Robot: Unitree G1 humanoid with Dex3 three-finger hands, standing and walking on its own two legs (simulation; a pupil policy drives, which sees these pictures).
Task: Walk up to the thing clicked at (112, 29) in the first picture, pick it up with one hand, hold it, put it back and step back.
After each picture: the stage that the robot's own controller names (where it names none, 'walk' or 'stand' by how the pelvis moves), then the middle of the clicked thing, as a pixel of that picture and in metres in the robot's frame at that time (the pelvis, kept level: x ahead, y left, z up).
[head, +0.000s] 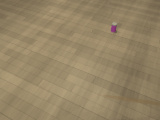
stand; (113, 27) +1.69 -0.36 -0.72
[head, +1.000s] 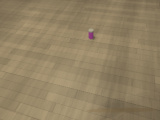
walk; (91, 33) +1.58 +0.04 -0.70
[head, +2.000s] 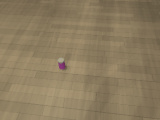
walk; (61, 63) +1.02 +0.30 -0.71
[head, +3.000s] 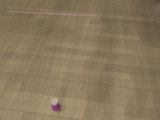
walk; (55, 104) +0.59 +0.25 -0.69
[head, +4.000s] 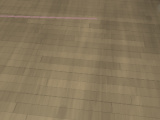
stand; out of the picture +0.37 +0.22 -0.70
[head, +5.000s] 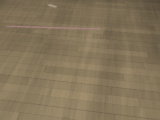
stand; out of the picture +0.34 +0.22 -0.72
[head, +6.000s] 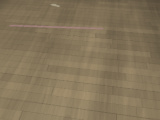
stand; out of the picture +0.35 +0.22 -0.73
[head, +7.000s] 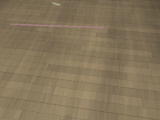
stand; out of the picture +0.34 +0.22 -0.73
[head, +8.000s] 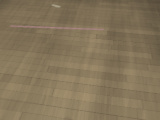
stand; out of the picture +0.34 +0.22 -0.73
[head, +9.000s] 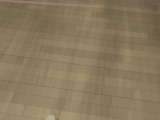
go down; out of the picture +0.36 +0.22 -0.70
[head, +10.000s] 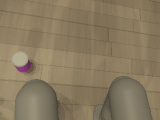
go down; (21, 62) +0.43 +0.24 -0.29
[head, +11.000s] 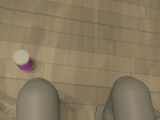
close in; (23, 60) +0.43 +0.24 -0.28
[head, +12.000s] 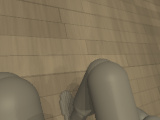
close in; out of the picture +0.42 +0.28 -0.22
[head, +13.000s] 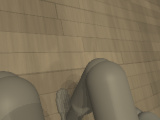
close; out of the picture +0.41 +0.28 -0.23
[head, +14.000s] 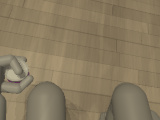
lift; (18, 75) +0.33 +0.24 -0.08
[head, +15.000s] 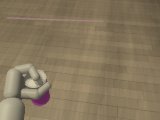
hold; (38, 88) +0.32 +0.17 +0.04
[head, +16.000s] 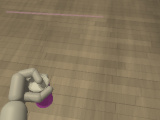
hold; (41, 91) +0.32 +0.17 -0.01
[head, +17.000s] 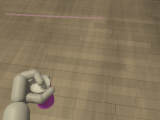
crouch; (43, 93) +0.32 +0.17 -0.01
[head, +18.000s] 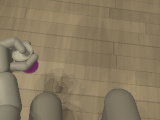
crouch; (26, 59) +0.42 +0.20 -0.10
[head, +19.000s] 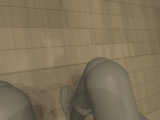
lower; out of the picture +0.44 +0.27 -0.23
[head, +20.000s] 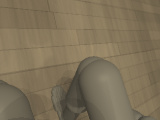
lower; out of the picture +0.44 +0.28 -0.23
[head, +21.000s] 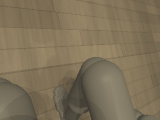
lower; out of the picture +0.44 +0.28 -0.23
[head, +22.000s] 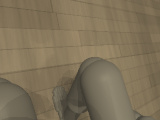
lower; out of the picture +0.44 +0.28 -0.23
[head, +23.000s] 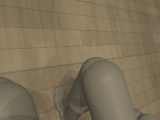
loosen; out of the picture +0.43 +0.27 -0.23
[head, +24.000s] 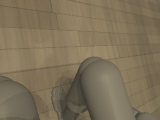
withdraw; out of the picture +0.42 +0.27 -0.24
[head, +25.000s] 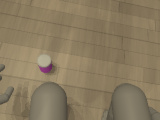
walk; (44, 63) +0.46 +0.20 -0.33
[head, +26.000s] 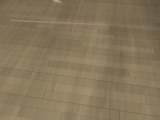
stand; out of the picture +0.37 +0.17 -0.66
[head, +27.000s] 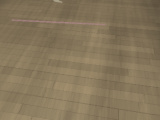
stand; out of the picture +0.39 +0.18 -0.67
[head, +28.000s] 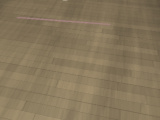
stand; out of the picture +0.39 +0.17 -0.69
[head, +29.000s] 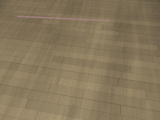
walk; out of the picture +0.40 +0.18 -0.72
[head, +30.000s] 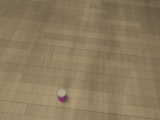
walk; (61, 95) +0.56 +0.14 -0.71
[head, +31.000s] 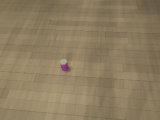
walk; (64, 65) +0.89 +0.27 -0.69
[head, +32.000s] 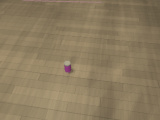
stand; (67, 66) +1.00 +0.20 -0.70
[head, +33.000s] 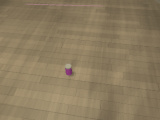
stand; (68, 69) +1.01 +0.20 -0.73
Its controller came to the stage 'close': yes
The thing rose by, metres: 0.71
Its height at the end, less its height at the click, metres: +0.00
